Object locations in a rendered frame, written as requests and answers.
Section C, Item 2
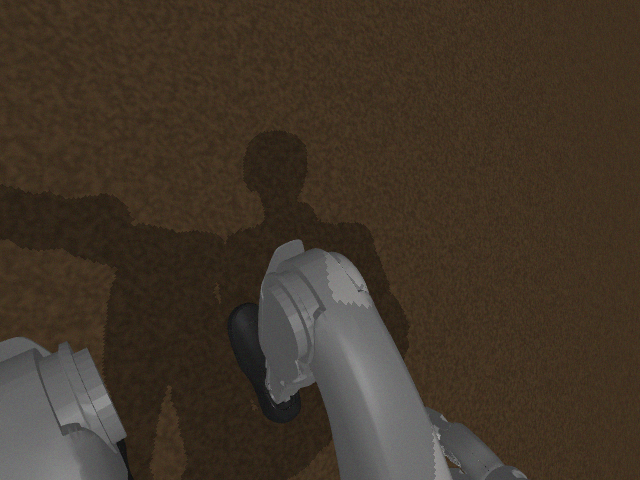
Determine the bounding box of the right robot hand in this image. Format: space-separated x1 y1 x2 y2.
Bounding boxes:
425 407 505 480

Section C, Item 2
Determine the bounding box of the left robot foot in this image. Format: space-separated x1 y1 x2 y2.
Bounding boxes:
116 439 134 480

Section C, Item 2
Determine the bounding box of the right robot foot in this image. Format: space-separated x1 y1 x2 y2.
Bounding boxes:
227 303 301 423

